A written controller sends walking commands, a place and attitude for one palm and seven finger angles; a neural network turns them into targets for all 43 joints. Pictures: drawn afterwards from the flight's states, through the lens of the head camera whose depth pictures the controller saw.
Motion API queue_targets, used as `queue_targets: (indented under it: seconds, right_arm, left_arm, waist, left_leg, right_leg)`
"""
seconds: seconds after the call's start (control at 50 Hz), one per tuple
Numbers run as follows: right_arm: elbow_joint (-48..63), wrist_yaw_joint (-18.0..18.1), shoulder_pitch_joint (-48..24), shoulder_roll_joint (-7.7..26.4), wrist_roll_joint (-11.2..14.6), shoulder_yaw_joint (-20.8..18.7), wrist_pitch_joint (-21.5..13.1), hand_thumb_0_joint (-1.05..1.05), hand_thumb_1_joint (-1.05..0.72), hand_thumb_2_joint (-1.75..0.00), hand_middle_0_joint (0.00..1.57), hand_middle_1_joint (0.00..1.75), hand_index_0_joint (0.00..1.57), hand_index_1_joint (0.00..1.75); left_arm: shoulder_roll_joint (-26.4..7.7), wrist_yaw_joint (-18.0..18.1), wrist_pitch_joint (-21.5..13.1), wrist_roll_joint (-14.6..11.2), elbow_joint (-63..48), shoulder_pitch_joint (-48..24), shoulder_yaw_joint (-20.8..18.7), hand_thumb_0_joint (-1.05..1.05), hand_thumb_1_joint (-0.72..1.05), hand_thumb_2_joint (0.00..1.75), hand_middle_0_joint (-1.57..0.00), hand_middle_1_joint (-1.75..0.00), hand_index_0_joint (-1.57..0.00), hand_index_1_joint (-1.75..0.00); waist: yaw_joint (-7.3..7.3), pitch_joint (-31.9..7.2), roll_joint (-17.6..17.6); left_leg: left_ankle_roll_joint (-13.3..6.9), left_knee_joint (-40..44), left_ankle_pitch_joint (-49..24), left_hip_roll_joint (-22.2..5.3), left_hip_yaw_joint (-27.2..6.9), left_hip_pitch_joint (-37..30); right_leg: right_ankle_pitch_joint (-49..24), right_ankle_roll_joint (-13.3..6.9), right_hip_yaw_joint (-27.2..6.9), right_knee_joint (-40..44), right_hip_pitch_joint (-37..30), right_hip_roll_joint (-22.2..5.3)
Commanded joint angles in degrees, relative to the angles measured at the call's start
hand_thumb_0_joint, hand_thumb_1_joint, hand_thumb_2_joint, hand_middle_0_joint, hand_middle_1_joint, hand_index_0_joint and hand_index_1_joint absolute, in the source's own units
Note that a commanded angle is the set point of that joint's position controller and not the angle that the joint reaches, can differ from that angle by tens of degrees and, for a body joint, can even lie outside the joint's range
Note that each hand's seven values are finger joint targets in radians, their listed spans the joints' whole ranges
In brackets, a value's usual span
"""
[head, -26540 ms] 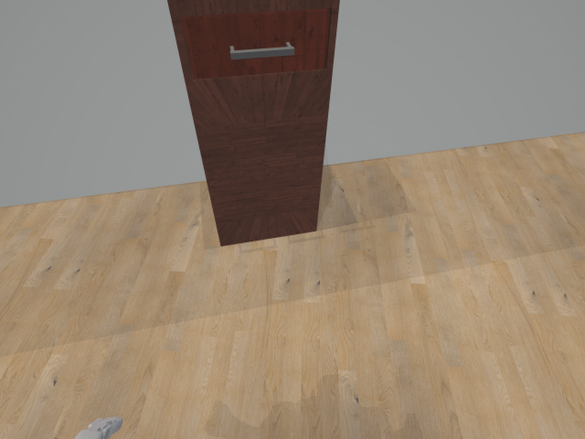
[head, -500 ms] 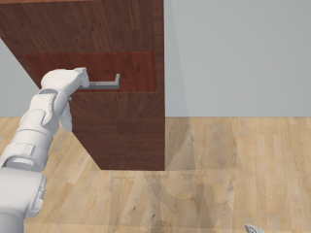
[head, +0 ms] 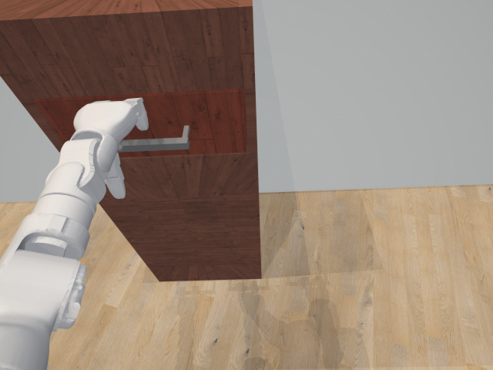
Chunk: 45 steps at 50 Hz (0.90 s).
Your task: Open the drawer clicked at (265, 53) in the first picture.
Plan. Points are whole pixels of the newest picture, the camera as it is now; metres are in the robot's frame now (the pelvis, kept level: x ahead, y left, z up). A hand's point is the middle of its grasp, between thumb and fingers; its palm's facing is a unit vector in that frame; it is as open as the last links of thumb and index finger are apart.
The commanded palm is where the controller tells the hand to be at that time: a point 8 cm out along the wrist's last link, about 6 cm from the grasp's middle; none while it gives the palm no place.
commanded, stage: move the hooked fingers above the handle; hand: left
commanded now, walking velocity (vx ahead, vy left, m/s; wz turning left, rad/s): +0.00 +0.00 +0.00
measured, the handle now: (146, 138) +0.53 +0.20 +0.07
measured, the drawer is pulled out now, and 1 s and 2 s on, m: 0.00 0.00 0.00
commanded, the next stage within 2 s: none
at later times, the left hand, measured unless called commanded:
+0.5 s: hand (125, 138) +0.47 +0.21 +0.13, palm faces -0.12 +0.00 -0.99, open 13.6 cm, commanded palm +0.45 +0.22 +0.18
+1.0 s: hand (151, 151) +0.46 +0.17 +0.10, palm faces -0.15 -0.02 -0.99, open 13.9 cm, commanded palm +0.46 +0.21 +0.19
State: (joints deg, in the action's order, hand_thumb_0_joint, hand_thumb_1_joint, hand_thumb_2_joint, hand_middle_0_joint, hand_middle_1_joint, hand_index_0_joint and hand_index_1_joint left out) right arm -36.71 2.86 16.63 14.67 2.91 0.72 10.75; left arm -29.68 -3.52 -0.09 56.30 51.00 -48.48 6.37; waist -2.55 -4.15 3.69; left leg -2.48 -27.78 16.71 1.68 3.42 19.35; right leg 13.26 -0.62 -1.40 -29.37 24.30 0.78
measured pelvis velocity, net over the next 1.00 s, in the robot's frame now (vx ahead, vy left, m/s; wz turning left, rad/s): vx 0.01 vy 0.00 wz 0.05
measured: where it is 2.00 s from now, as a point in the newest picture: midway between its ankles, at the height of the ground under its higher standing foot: outside the picture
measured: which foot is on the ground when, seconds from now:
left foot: down 0.00-1.00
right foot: down 0.00-1.00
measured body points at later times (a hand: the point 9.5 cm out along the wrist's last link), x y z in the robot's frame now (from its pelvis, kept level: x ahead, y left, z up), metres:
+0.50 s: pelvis +0.01 +0.01 +0.00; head +0.04 -0.02 +0.45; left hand +0.47 +0.21 +0.18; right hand +0.10 -0.25 -0.14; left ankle -0.03 +0.09 -0.74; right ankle +0.01 -0.11 -0.74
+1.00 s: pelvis +0.01 +0.00 +0.00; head +0.06 -0.02 +0.44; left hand +0.46 +0.17 +0.16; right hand +0.11 -0.26 -0.14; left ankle -0.03 +0.09 -0.74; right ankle +0.01 -0.11 -0.74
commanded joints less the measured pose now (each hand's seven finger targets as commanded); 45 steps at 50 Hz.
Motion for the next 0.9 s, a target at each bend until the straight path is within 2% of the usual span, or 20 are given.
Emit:
queue_targets:
  seconds: [0.0, 0.04, 0.08, 0.16, 0.2, 0.26, 0.32, 0.34, 0.38, 0.44, 0.48, 0.52, 0.54, 0.56, 0.6, 0.7, 0.76, 0.82, 0.84, 0.88]
  right_arm:
    - [8.12, 1.14, -0.71, 7.96, -0.93, -5.0, -3.5, 0.0, -0.9, -0.9, 0.2, 0.3, 0.2, 0.3]
    - [7.41, 0.96, 0.51, 7.41, -1.66, -5.73, -4.15, 0.0, -0.9, -0.9, 0.2, 0.3, 0.2, 0.3]
    - [5.0, 0.36, 2.29, 7.12, -1.93, -6.22, -4.83, 0.0, -0.9, -0.9, 0.2, 0.3, 0.2, 0.3]
    - [1.75, -0.96, 2.59, 7.37, -1.71, -5.87, -5.58, 0.0, -0.9, -0.9, 0.2, 0.3, 0.2, 0.3]
    - [0.44, -1.71, 1.9, 7.63, -1.54, -5.42, -5.44, 0.0, -0.9, -0.9, 0.2, 0.3, 0.2, 0.3]
    - [0.42, -2.05, 0.52, 8.64, -1.36, -4.71, -4.36, 0.0, -0.9, -0.9, 0.2, 0.3, 0.2, 0.3]
    - [2.1, -2.22, 0.32, 9.2, -0.91, -4.81, -3.09, 0.0, -0.9, -0.9, 0.2, 0.3, 0.2, 0.3]
    - [3.44, -2.09, -0.12, 9.39, -0.78, -5.13, -2.68, 0.0, -0.9, -0.9, 0.2, 0.3, 0.2, 0.3]
    - [3.96, -1.51, -0.5, 9.7, -0.63, -4.72, -1.47, 0.0, -0.9, -0.9, 0.2, 0.3, 0.2, 0.3]
    - [5.85, -0.49, -1.65, 9.69, -0.33, -4.12, -1.36, 0.0, -0.9, -0.9, 0.2, 0.3, 0.2, 0.3]
    - [6.55, 0.46, -1.81, 9.12, -0.45, -3.92, -1.85, 0.0, -0.9, -0.9, 0.2, 0.3, 0.2, 0.3]
    - [7.34, 1.1, -1.17, 8.15, -1.06, -4.18, -2.57, 0.0, -0.9, -0.9, 0.2, 0.3, 0.2, 0.3]
    - [7.7, 1.35, -0.94, 8.0, -1.55, -4.49, -2.96, 0.0, -0.9, -0.9, 0.2, 0.3, 0.2, 0.3]
    - [7.62, 1.35, -0.54, 7.35, -1.92, -4.67, -3.39, 0.0, -0.9, -0.9, 0.2, 0.3, 0.2, 0.3]
    - [6.33, 0.91, 0.58, 6.28, -2.45, -5.08, -4.11, 0.0, -0.9, -0.9, 0.2, 0.3, 0.2, 0.3]
    - [2.49, -1.35, 1.45, 7.75, -1.81, -5.58, -4.82, 0.0, -0.9, -0.9, 0.2, 0.3, 0.2, 0.3]
    - [2.64, -2.05, 1.47, 8.34, -1.25, -6.08, -4.07, 0.0, -0.9, -0.9, 0.2, 0.3, 0.2, 0.3]
    - [3.63, -2.1, 0.07, 8.84, -0.77, -6.18, -2.95, 0.0, -0.9, -0.9, 0.2, 0.3, 0.2, 0.3]
    - [4.11, -1.78, -0.1, 8.97, -0.66, -6.07, -2.86, 0.0, -0.9, -0.9, 0.2, 0.3, 0.2, 0.3]
    - [4.31, -1.03, -0.98, 9.06, -0.86, -5.58, -2.81, 0.0, -0.9, -0.9, 0.2, 0.3, 0.2, 0.3]
  left_arm:
    - [-13.01, 1.82, -9.89, -0.89, -24.52, -27.59, -4.15, 0.0, -0.5, 0.3, -0.3, -1.2, -0.3, -1.2]
    - [-14.62, 4.61, -13.32, -0.92, -31.8, -31.48, -5.52, 0.0, -0.5, 0.3, -0.3, -1.2, -0.3, -1.2]
    - [-14.79, 8.36, -14.16, -1.02, -31.88, -35.26, -6.45, 0.0, -0.5, 0.3, -0.3, -1.2, -0.3, -1.2]
    - [-15.54, 15.31, -9.37, -0.56, -23.58, -35.94, -8.36, 0.0, -0.5, 0.3, -0.3, -1.2, -0.3, -1.2]
    - [-12.27, 16.66, -4.11, -0.11, -15.22, -33.84, -6.28, 0.0, -0.5, 0.3, -0.3, -1.2, -0.3, -1.2]
    - [-11.76, 14.59, 3.44, 1.58, -5.23, -29.73, -4.34, 0.0, -0.5, 0.3, -0.3, -1.2, -0.3, -1.2]
    - [-4.75, 8.28, 7.37, 1.89, -3.25, -27.86, 2.75, 0.0, -0.5, 0.3, -0.3, -1.2, -0.3, -1.2]
    - [-2.68, 5.46, 7.1, 1.04, -4.92, -25.06, 4.07, 0.0, -0.5, 0.3, -0.3, -1.2, -0.3, -1.2]
    - [-5.54, 1.96, 6.54, 0.88, -4.22, -21.58, 2.01, 0.0, -0.5, 0.3, -0.3, -1.2, -0.3, -1.2]
    - [-4.24, -2.05, 2.87, -0.92, -6.98, -20.85, 3.0, 0.0, -0.5, 0.3, -0.3, -1.2, -0.3, -1.2]
    - [-8.45, -2.22, -2.0, -1.57, -11.64, -24.39, -0.37, 0.0, -0.5, 0.3, -0.3, -1.2, -0.3, -1.2]
    - [-13.6, -0.03, -7.66, -1.12, -19.52, -29.36, -4.56, 0.0, -0.5, 0.3, -0.3, -1.2, -0.3, -1.2]
    - [-18.87, 1.93, -10.26, -1.17, -23.71, -29.88, -9.42, 0.0, -0.5, 0.3, -0.3, -1.2, -0.3, -1.2]
    - [-21.05, 4.26, -12.0, -0.63, -26.67, -32.15, -11.25, 0.0, -0.5, 0.3, -0.3, -1.2, -0.3, -1.2]
    - [-23.46, 9.49, -12.99, 0.45, -27.61, -32.42, -14.7, 0.0, -0.5, 0.3, -0.3, -1.2, -0.3, -1.2]
    - [-16.07, 14.57, -3.88, 1.19, -14.06, -28.85, -8.97, 0.0, -0.5, 0.3, -0.3, -1.2, -0.3, -1.2]
    - [-7.92, 10.31, 1.23, 0.62, -12.8, -26.69, -0.81, 0.0, -0.5, 0.3, -0.3, -1.2, -0.3, -1.2]
    - [1.99, 3.35, 3.39, -1.3, -15.72, -25.52, 8.77, 0.0, -0.5, 0.3, -0.3, -1.2, -0.3, -1.2]
    - [3.49, 1.11, 2.66, -2.6, -16.81, -24.63, 9.93, 0.0, -0.5, 0.3, -0.3, -1.2, -0.3, -1.2]
    - [0.54, -1.41, -0.27, -3.67, -20.32, -26.84, 7.94, 0.0, -0.5, 0.3, -0.3, -1.2, -0.3, -1.2]
  waist:
    - [1.11, -19.89, -2.43]
    - [0.8, -25.09, 2.54]
    - [-0.41, -25.56, 4.49]
    - [-0.38, -23.49, 2.7]
    - [-0.48, -19.71, 0.86]
    - [0.35, -20.16, -1.42]
    - [-0.54, -20.15, -4.54]
    - [-0.67, -22.39, -6.49]
    - [-0.41, -18.41, -10.13]
    - [-0.68, -12.22, -13.04]
    - [-0.42, -12.38, -10.74]
    - [0.77, -18.29, -5.62]
    - [2.15, -21.74, -3.62]
    - [2.41, -25.18, 0.33]
    - [3.04, -29.05, 3.24]
    - [0.44, -21.81, -0.09]
    - [-0.61, -26.16, -1.11]
    - [-3.06, -21.78, -4.15]
    - [-3.85, -20.09, -7.06]
    - [-3.4, -18.82, -6.12]
  left_leg:
    - [-0.8, 1.15, -17.0, -0.42, -2.03, -5.0]
    - [-0.28, -0.9, -24.02, -0.56, -3.02, -10.24]
    - [1.1, -2.09, -27.78, -0.87, -4.33, -12.87]
    - [2.3, -1.55, -26.23, -0.72, -4.62, -9.68]
    - [2.29, -0.41, -22.71, -0.8, -4.04, -6.33]
    - [2.01, 0.57, -21.77, -0.81, -2.64, -3.04]
    - [1.37, 0.5, -23.48, -1.36, -2.34, -3.97]
    - [0.82, -0.23, -26.23, -1.33, -2.43, -5.55]
    - [0.25, 0.05, -22.99, -1.16, -1.95, -3.48]
    - [-0.31, 1.01, -16.05, -0.61, -1.8, -0.38]
    - [-0.53, 0.75, -13.34, -0.26, -2.06, 0.1]
    - [-0.55, -0.12, -15.67, -0.02, -2.61, -1.56]
    - [-0.51, -0.64, -18.15, -0.02, -2.65, -2.28]
    - [-0.26, -1.28, -20.72, 0.1, -2.81, -3.61]
    - [0.57, -2.76, -27.15, -0.13, -2.91, -5.36]
    - [1.42, -1.89, -24.48, -0.97, -2.16, -2.92]
    - [0.9, -2.63, -28.72, -1.18, -1.72, -6.68]
    - [0.17, -2.42, -26.41, -1.13, -2.76, -8.97]
    - [-0.23, -2.25, -26.05, -0.99, -3.19, -8.81]
    - [-0.41, -1.93, -23.73, -0.29, -3.88, -8.33]
  right_leg:
    - [-13.15, -1.71, 0.06, 1.54, -12.23, -0.38]
    - [-14.8, -2.06, 0.36, 0.45, -10.29, 0.2]
    - [-14.07, -2.12, 1.35, -0.09, -6.55, 0.89]
    - [-12.5, -2.36, 2.64, -0.51, -5.4, 1.42]
    - [-11.1, -2.43, 3.21, -0.1, -4.85, 1.35]
    - [-12.54, -2.35, 3.05, -0.03, -8.3, 0.69]
    - [-15.32, -2.14, 3.04, 0.34, -9.18, 0.28]
    - [-17.46, -1.98, 2.66, 0.36, -11.08, 0.23]
    - [-17.61, -1.56, 2.46, 0.87, -11.2, 0.04]
    - [-14.37, -1.49, 2.1, 2.18, -10.7, -0.44]
    - [-12.57, -1.44, 1.08, 1.81, -10.58, -0.6]
    - [-13.52, -1.82, 0.14, 0.26, -12.4, -0.56]
    - [-14.81, -2.02, -0.01, -0.45, -14.36, -0.53]
    - [-16.3, -2.15, -0.12, -1.3, -14.64, -0.3]
    - [-19.37, -2.33, 0.37, -2.49, -14.6, 0.26]
    - [-16.31, -1.97, 2.13, -1.35, -8.81, 0.82]
    - [-20.18, -1.64, 1.91, -1.0, -10.37, 0.46]
    - [-18.17, -1.21, 2.16, 0.95, -7.13, 0.64]
    - [-18.26, -1.15, 2.18, 1.52, -7.47, 0.55]
    - [-17.56, -1.23, 1.88, 1.18, -7.51, 0.42]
